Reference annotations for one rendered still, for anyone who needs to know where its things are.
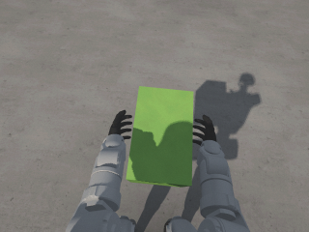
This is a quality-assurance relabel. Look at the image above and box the robot left hand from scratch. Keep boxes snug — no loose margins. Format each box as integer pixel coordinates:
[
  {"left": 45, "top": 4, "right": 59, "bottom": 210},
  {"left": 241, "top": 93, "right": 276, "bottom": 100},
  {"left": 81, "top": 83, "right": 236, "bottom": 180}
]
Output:
[{"left": 108, "top": 110, "right": 132, "bottom": 139}]

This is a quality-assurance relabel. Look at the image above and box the carton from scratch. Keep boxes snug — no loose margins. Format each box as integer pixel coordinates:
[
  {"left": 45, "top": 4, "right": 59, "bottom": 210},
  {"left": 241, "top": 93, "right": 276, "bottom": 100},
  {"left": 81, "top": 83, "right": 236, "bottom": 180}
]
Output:
[{"left": 126, "top": 86, "right": 194, "bottom": 188}]

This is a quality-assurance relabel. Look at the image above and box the left robot upper arm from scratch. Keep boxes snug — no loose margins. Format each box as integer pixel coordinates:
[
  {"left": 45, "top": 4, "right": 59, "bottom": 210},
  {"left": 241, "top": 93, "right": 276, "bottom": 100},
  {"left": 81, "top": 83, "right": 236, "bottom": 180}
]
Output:
[{"left": 66, "top": 209, "right": 122, "bottom": 232}]

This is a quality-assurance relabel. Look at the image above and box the robot right shin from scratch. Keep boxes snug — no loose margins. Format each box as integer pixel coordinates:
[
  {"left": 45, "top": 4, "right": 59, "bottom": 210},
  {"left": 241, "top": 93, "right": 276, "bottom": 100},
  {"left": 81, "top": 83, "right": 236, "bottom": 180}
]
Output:
[{"left": 170, "top": 216, "right": 182, "bottom": 222}]

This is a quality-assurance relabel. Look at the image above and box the robot left thigh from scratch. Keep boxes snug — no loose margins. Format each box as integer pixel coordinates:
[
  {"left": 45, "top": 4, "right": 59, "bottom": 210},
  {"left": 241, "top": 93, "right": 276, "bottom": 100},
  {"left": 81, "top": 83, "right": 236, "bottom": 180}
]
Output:
[{"left": 120, "top": 218, "right": 135, "bottom": 232}]

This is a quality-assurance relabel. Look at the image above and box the right robot upper arm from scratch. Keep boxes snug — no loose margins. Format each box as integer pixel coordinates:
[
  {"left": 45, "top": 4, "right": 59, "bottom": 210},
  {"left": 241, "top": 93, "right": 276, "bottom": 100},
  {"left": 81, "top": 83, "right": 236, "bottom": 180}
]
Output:
[{"left": 197, "top": 217, "right": 250, "bottom": 232}]

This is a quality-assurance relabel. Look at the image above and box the robot left forearm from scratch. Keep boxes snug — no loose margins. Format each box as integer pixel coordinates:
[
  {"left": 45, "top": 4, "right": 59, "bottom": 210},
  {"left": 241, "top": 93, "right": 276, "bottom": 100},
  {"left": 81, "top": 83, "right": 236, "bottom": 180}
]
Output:
[{"left": 66, "top": 133, "right": 126, "bottom": 231}]

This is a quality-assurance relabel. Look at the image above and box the robot right hand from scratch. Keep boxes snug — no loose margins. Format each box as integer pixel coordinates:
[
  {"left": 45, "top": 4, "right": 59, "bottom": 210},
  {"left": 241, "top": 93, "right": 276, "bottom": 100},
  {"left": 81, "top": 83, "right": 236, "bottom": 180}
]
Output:
[{"left": 192, "top": 115, "right": 217, "bottom": 146}]

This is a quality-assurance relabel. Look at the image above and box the robot right forearm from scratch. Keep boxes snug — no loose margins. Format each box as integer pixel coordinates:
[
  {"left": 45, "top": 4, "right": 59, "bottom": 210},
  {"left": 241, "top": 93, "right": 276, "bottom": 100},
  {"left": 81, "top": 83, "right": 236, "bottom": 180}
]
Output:
[{"left": 196, "top": 140, "right": 250, "bottom": 232}]

